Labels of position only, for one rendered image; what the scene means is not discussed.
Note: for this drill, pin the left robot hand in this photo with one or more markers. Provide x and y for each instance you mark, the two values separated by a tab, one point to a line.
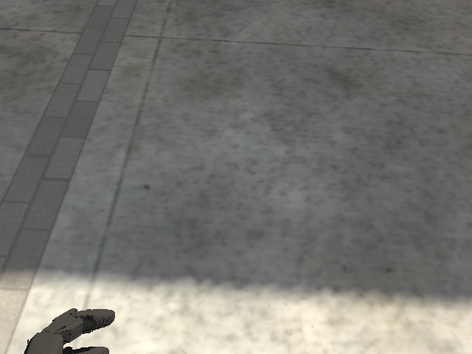
66	328

